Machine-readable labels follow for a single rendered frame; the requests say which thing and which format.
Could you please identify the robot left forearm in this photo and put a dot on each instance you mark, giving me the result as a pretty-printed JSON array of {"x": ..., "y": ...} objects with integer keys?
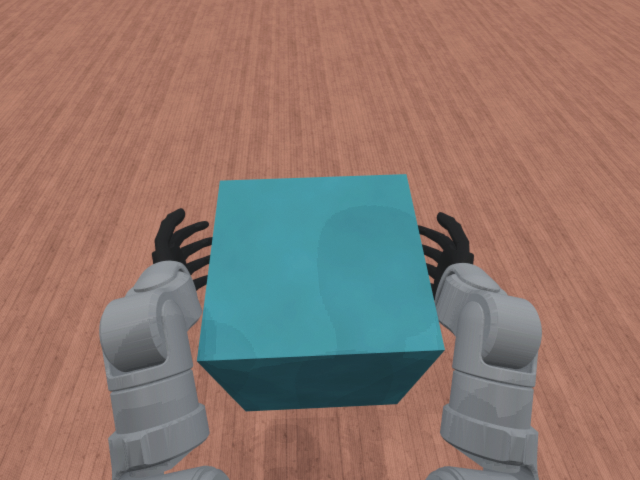
[{"x": 148, "y": 361}]

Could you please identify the robot left hand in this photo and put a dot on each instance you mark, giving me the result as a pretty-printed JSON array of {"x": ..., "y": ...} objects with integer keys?
[{"x": 167, "y": 244}]

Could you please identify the carton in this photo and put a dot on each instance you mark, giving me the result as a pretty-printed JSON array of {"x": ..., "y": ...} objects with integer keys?
[{"x": 318, "y": 293}]

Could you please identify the robot right forearm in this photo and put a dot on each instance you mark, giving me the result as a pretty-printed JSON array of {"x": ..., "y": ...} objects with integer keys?
[{"x": 488, "y": 417}]

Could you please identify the robot right hand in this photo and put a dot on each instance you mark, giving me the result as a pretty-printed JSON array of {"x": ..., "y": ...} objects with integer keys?
[{"x": 456, "y": 251}]

